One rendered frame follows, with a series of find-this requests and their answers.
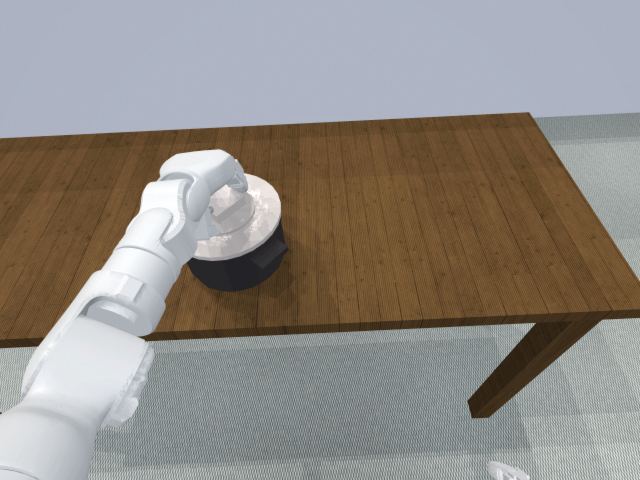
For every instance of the pot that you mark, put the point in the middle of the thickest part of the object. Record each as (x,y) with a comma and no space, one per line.
(242,272)

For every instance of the robot left upper arm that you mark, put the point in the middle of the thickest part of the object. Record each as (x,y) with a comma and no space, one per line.
(93,378)

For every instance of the table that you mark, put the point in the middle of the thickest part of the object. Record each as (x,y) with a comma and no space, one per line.
(390,224)

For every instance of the knob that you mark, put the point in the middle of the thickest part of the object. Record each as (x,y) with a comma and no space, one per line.
(225,202)

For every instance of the lid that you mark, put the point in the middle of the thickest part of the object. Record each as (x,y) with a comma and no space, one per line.
(247,228)

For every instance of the left robot forearm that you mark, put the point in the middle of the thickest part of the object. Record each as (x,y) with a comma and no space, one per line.
(128,293)

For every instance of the robot left hand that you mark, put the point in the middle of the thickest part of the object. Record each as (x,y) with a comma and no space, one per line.
(217,168)

